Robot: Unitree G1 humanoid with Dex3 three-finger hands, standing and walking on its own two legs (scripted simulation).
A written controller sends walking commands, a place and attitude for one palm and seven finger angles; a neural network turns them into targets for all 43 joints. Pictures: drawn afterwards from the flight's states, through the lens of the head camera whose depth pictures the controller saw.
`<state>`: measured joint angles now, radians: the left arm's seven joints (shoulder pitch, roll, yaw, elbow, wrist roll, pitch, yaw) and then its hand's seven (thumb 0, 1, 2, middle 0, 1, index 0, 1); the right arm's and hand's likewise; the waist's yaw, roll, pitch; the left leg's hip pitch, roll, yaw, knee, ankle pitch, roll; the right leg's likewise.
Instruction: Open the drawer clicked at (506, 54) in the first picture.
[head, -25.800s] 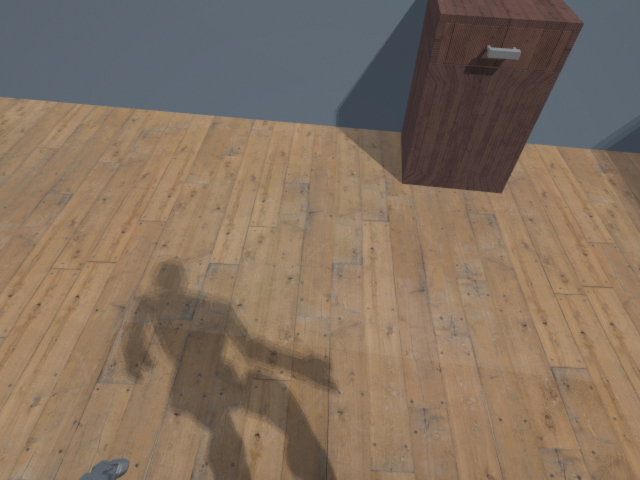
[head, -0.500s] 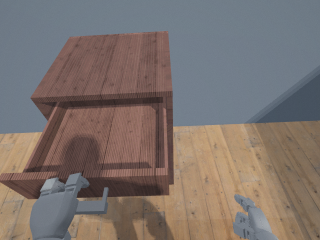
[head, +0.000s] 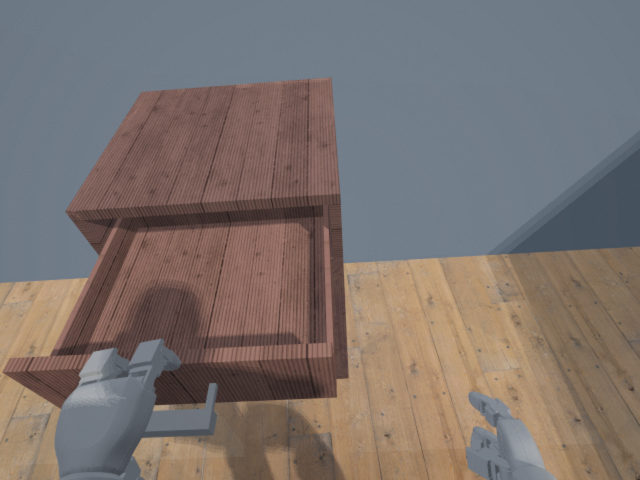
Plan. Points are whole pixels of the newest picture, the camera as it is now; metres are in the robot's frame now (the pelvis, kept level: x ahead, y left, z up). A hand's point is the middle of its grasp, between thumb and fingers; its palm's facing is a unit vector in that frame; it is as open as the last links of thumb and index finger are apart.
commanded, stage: lift the hand off the handle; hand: left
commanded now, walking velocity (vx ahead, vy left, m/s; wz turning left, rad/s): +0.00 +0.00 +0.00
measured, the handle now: (177, 407) +0.22 +0.24 -0.06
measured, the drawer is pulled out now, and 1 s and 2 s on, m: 0.28 0.28 0.28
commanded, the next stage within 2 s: draw the hand back to the body in 0.74 s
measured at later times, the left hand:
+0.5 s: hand (111, 419) +0.16 +0.24 +0.07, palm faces +0.04 -0.13 -0.99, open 13.8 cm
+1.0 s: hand (111, 395) +0.18 +0.24 +0.09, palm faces +0.05 -0.15 -0.99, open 13.8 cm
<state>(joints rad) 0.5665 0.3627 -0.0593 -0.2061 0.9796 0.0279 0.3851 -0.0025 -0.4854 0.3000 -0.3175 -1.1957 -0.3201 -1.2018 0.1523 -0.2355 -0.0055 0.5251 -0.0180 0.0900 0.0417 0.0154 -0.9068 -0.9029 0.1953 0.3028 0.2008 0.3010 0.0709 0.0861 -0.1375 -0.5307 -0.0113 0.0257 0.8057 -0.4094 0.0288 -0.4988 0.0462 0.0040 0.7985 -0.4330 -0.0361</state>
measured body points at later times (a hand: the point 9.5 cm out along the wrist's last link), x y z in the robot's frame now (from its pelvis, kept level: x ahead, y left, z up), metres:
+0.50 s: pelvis +0.00 +0.00 +0.01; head +0.00 -0.04 +0.46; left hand +0.16 +0.25 +0.13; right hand +0.22 -0.22 -0.07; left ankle +0.00 +0.10 -0.71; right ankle -0.02 -0.10 -0.71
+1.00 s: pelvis +0.01 +0.01 +0.02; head +0.02 -0.02 +0.47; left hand +0.17 +0.25 +0.14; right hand +0.23 -0.19 -0.07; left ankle +0.00 +0.10 -0.71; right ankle -0.02 -0.10 -0.71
